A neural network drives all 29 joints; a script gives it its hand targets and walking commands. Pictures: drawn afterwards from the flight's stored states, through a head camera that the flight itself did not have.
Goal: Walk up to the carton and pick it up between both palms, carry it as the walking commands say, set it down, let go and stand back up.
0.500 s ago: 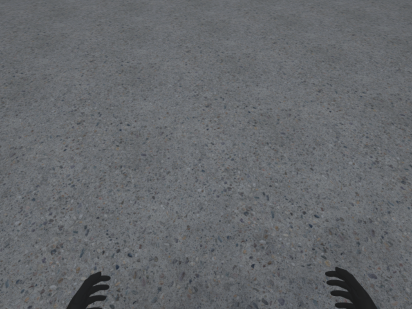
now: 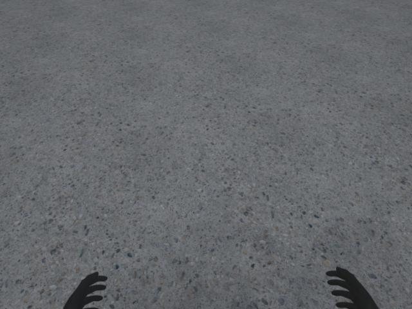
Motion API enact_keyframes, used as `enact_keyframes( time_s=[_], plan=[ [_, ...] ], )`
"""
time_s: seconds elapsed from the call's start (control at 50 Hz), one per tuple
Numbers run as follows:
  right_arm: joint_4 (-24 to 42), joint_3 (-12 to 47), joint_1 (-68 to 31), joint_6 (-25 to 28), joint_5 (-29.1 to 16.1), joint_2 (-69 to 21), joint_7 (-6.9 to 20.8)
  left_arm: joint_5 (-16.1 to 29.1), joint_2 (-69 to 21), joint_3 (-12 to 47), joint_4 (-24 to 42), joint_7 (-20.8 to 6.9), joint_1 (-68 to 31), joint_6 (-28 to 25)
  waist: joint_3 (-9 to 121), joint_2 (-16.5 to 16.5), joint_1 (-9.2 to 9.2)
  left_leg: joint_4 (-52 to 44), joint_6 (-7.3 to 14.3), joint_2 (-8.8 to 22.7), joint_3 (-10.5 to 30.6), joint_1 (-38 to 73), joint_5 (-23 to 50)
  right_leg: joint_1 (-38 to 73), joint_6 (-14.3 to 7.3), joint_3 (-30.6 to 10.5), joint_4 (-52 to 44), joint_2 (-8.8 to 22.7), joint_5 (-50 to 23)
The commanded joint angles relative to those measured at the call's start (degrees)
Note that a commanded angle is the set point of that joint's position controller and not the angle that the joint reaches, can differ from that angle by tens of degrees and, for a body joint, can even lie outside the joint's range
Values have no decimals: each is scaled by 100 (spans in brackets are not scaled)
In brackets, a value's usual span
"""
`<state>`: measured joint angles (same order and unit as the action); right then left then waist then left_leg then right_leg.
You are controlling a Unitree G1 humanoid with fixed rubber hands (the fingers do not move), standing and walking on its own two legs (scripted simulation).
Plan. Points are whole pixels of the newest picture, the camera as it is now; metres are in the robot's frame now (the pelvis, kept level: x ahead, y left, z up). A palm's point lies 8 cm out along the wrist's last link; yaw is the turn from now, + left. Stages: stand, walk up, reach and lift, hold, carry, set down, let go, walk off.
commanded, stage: stand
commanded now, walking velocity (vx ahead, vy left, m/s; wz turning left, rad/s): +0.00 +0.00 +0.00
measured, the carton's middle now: out of the picture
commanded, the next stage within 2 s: walk up in 0.36 s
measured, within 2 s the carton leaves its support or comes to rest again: neither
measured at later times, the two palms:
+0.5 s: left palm out of the picture +0.15 +0.27 -0.07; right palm out of the picture +0.15 -0.28 -0.06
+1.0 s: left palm out of the picture +0.04 +0.34 -0.09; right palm out of the picture +0.13 -0.20 -0.06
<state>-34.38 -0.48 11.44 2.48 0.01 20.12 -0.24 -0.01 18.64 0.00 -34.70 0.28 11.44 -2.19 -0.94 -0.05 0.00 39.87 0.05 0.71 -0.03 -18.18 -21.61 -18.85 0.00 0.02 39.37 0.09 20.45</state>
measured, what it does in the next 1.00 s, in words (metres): lifts its right foot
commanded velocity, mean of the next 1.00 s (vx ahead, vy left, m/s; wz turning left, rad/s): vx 0.01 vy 0.00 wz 0.23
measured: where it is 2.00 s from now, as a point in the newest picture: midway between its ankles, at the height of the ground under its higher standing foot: outside the picture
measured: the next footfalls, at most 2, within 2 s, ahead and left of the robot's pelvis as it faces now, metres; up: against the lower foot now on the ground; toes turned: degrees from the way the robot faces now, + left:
right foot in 1.22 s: +0.00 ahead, -0.07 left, +0.00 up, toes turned +15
left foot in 1.64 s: -0.16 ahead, +0.17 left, +0.00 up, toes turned +25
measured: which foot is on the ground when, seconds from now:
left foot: down 0.00-1.00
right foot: down 0.00-0.82, up 0.84-1.00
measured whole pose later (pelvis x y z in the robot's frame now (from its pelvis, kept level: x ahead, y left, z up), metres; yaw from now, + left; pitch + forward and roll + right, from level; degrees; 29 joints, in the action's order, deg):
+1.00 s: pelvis -0.04 +0.05 +0.01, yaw +11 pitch -1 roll -2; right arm -34.6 -0.5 13.9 -3.0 0.0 19.4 0.6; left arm 0.0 18.8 -0.1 -35.5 1.1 10.0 4.2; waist -5.1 -1.3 0.0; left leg 33.7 2.1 -2.1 4.4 -18.5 -14.0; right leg -23.8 2.0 1.9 59.4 1.9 27.9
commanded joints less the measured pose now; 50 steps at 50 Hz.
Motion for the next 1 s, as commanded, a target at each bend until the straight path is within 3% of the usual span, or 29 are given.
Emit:
enact_keyframes(
  time_s=[0.0, 0.02, 0.1, 0.12, 0.16, 0.2, 0.22, 0.24, 0.46, 0.48, 0.5, 0.52, 0.54, 0.56, 0.58, 0.62, 0.64, 0.68, 0.7, 0.72, 0.78, 0.8, 0.82, 0.84, 0.86, 0.88, 0.92, 0.94, 0.98],
  plan=[
    [4, -421, -335, 149, 152, 1103, 1, -159, 1209, -459, 119, 18, -659, -184, 192, -195, -16, -831, 428, 518, 658, -71, 1207, 185, -428, -498, -484, 380, -1270],
    [-42, -417, -369, 137, 166, 1174, -9, -193, 1262, -488, 29, 25, -446, -191, 333, 34, 27, -876, 434, 521, 680, -9, 1167, 349, -416, -499, -535, 402, -1368],
    [-15, -441, -279, 124, 174, 1078, -21, -138, 1258, -463, 87, 40, -578, -166, 429, -184, -16, -803, 443, 470, 616, 44, 1230, 379, -428, -594, -517, 456, -1342],
    [-28, -437, -208, 129, 162, 1148, -24, -130, 1175, -461, 90, 24, -453, -200, 240, 18, 47, -793, 452, 490, 586, 6, 1237, 283, -418, -567, -479, 435, -1360],
    [12, -414, -293, 121, 142, 1152, 4, -154, 1349, -504, 93, 9, -485, -211, 446, -274, 11, -722, 472, 512, 606, 61, 1196, 279, -441, -560, -466, 407, -1423],
    [11, -436, -166, 129, 158, 1190, -3, -133, 1248, -437, 41, 24, -336, -229, 419, 28, -68, -763, 440, 469, 591, 115, 1195, 344, -425, -671, -538, 446, -1494],
    [-13, -476, -205, 139, 182, 1191, -24, -154, 1286, -476, 9, 21, -490, -202, 426, -174, -3, -809, 440, 487, 536, 110, 1257, 342, -392, -576, -456, 443, -1456],
    [52, -441, -378, 136, 202, 1259, -23, -112, 1165, -455, 42, 34, -479, -164, 345, -11, 54, -856, 463, 482, 579, 50, 1339, 230, -425, -605, -544, 431, -1383],
    [-29, -437, -321, 101, 157, 1220, -24, -155, 1303, -505, 24, 26, -562, -159, 281, -56, -5, -947, 467, 548, 714, 102, 1081, 183, -408, -540, -549, 336, -1107],
    [-81, -432, -288, 115, 146, 1316, -30, -115, 1192, -443, -13, -1, -370, -150, 57, 189, 30, -963, 489, 617, 750, -31, 1082, 36, -436, -554, -509, 339, -1118],
    [-73, -465, -283, 140, 143, 1306, -9, -139, 1319, -487, -95, -7, -263, -137, 213, -113, 57, -934, 453, 597, 654, 65, 974, 195, -416, -564, -545, 360, -1033],
    [-96, -460, -58, 136, 115, 1253, -5, -166, 1359, -484, -117, 7, -269, -182, 325, -28, -57, -876, 381, 482, 613, 42, 961, 337, -478, -641, -542, 461, -1161],
    [-449, -338, 180, -224, 126, 814, 31, -65, 786, -376, 78, -36, -663, 99, 272, 105, 89, -994, 253, 370, 1061, -544, 1036, 704, -15, 46, -756, 724, -236],
    [-18, -414, -168, -324, 230, 766, 40, -16, 851, -415, 35, 84, -274, 261, -92, 450, 313, -670, 242, 507, 1282, -1199, 2452, 842, -103, -429, -394, 834, -1104],
    [95, -377, -194, -376, 187, 704, 77, -55, 1020, -460, -28, 143, 137, 301, 196, 232, 434, -267, 191, 305, 1040, -1410, 2651, 1386, -287, -674, -499, 1109, -1838],
    [318, -315, -52, -454, 157, 446, 98, 7, 1187, -467, -100, 184, 326, 380, 717, -1072, 430, 1263, -66, -175, 106, -1403, 1359, 1527, -946, -1214, -1112, 2158, -3467],
    [284, -316, -25, -525, 188, 395, 87, -58, 1116, -459, -33, 177, 199, 401, 667, -1331, 312, 2238, -187, -298, -128, -1526, -1057, 1198, -1244, -1631, -1543, 2576, -3450],
    [380, -308, 74, -596, 166, 366, 131, -75, 1013, -483, 71, 184, -255, 448, 384, -979, -34, 2512, -230, -37, -7, -1154, -1081, 732, -1073, -1147, -1617, 2364, -2828],
    [271, -278, 331, -607, 135, 395, 189, -101, 982, -499, 96, 194, -534, 493, 460, -1239, -215, 1946, -161, 70, -141, -787, -823, 715, -733, -734, -1520, 2163, -2470],
    [190, -205, 377, -601, 95, 338, 199, -144, 949, -504, 59, 170, -527, 507, 500, -1164, -155, 1219, -174, 35, -262, -764, -686, 878, -571, -501, -1430, 1898, -2248],
    [101, -179, 1001, -496, 96, 288, 225, -100, 1000, -545, 98, 124, -731, 555, 472, -1289, -438, -570, 69, -167, -458, 190, 491, 673, -239, 231, -555, 1533, -2240],
    [-26, -204, 1072, -490, 111, 358, 174, -89, 879, -486, 99, 90, -714, 618, 146, -734, -422, -1250, 146, -104, -89, 223, 1314, 317, -111, 318, 50, 1200, -1226],
    [2, -329, 1101, -470, 212, 975, 118, -110, 669, -395, 278, 72, -663, 666, -215, 1081, -357, -1872, 664, 1215, 2292, 607, 2514, -1015, 260, 624, 1525, 287, 1217],
    [97, -419, 976, -452, 230, 1324, 95, -161, 478, -345, 312, 127, -477, 704, -391, 1362, -137, -1989, 880, 1910, 3248, 541, 3668, -1699, 495, 123, 2383, 43, 1781],
    [121, -459, 1009, -475, 152, 1345, 71, -147, 592, -450, 439, 153, -769, 717, -224, 1316, -270, -1954, 1054, 1874, 3405, 452, 4101, -1679, 523, -160, 2767, 133, 1666],
    [175, -435, 708, -490, 161, 1187, 11, -92, 583, -429, 308, 160, -658, 682, -192, 1253, -196, -1921, 1074, 1592, 2886, 269, 3529, -1368, 528, -161, 2679, 219, 1342],
    [159, -416, 434, -488, 126, 938, 0, -67, 634, -434, 149, 57, -615, 676, 69, 919, -163, -1787, 705, 916, 2194, 525, 2995, -1060, 508, 38, 2489, 159, 575],
    [147, -440, 532, -510, 136, 928, -9, -87, 623, -403, 155, 51, -814, 708, -56, 682, -210, -2002, 710, 965, 2242, 458, 2554, -1048, 475, 109, 2361, 92, 640],
    [61, -434, 610, -549, 158, 913, -12, -33, 515, -337, 217, 63, -814, 698, 154, 793, -288, -2019, 785, 897, 2197, 712, 2372, -831, 470, 147, 1529, 52, 746]
  ],
)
